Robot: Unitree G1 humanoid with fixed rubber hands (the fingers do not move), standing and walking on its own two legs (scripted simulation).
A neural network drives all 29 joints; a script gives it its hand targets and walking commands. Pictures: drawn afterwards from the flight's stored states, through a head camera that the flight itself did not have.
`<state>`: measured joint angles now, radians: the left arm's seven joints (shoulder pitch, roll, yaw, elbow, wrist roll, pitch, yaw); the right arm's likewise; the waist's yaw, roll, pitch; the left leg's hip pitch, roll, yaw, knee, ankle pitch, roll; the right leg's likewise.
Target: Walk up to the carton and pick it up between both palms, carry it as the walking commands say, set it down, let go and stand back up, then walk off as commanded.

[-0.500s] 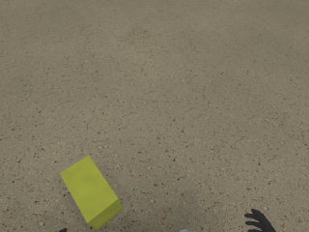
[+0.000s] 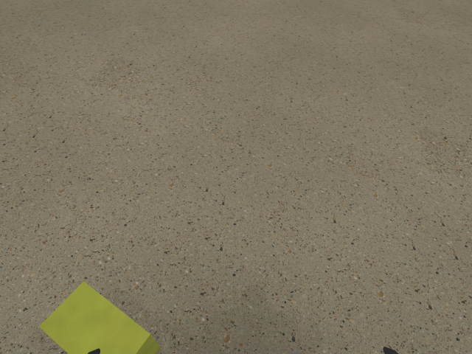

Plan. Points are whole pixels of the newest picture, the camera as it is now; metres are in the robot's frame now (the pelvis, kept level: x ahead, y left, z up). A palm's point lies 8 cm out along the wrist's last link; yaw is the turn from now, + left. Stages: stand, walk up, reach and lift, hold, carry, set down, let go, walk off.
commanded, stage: walk off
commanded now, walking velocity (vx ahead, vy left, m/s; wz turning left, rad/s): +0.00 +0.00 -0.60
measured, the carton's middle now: (105, 338) +0.27 +0.43 -0.66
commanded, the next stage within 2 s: stand in 1.24 s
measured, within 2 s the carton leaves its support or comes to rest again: neither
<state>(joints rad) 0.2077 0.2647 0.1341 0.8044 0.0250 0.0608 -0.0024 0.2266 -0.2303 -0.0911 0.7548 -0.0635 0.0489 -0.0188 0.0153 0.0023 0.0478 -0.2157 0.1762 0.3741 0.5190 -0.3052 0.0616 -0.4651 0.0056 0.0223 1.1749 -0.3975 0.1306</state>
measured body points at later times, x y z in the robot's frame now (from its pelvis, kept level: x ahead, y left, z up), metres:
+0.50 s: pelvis -0.01 -0.03 -0.02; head +0.03 -0.03 +0.42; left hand +0.15 +0.21 -0.15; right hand +0.06 -0.33 -0.14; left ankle +0.01 +0.05 -0.74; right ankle +0.03 -0.19 -0.74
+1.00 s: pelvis +0.00 -0.05 +0.00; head +0.05 -0.05 +0.44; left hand +0.24 +0.13 -0.14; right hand -0.06 -0.32 -0.12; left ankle +0.02 +0.05 -0.74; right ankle -0.09 -0.17 -0.68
